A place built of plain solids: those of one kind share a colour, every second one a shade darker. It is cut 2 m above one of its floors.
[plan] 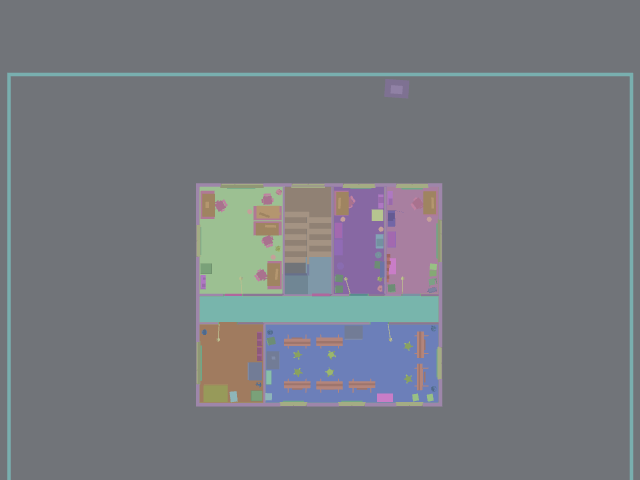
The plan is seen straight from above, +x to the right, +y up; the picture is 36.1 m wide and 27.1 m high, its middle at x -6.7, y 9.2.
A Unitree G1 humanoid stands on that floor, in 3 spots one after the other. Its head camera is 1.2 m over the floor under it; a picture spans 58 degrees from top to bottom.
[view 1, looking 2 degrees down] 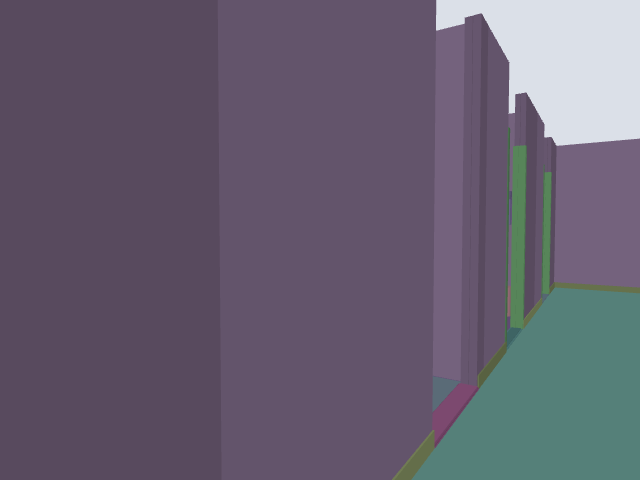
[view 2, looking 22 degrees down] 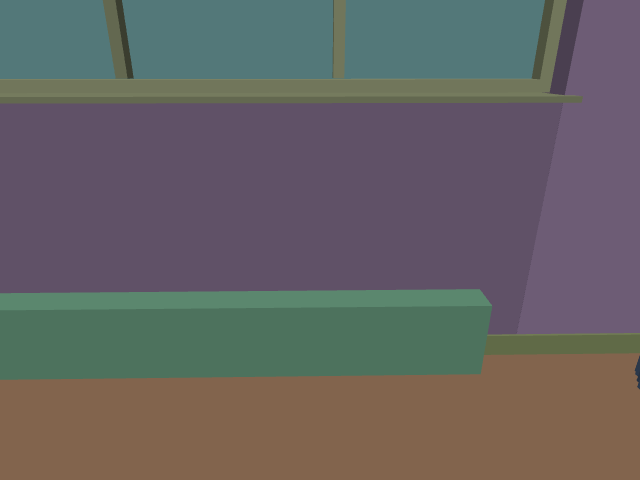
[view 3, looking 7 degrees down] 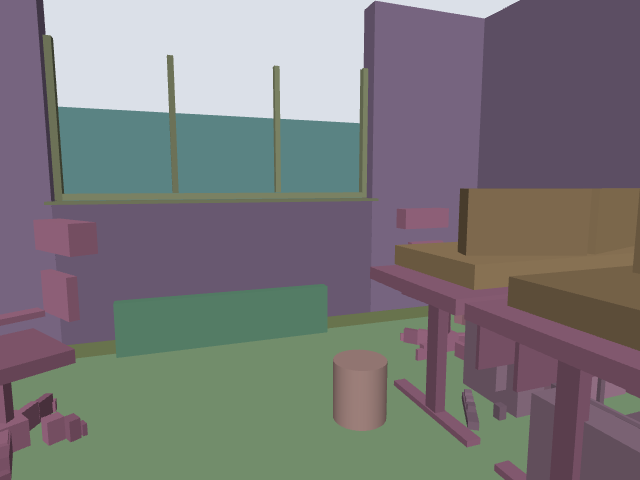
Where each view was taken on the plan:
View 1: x -9.40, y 5.30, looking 33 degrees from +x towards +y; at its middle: wall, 1.36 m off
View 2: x -11.90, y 2.55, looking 179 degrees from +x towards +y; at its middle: wall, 1.73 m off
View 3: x -11.60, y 8.85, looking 70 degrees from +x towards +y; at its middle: wall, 3.59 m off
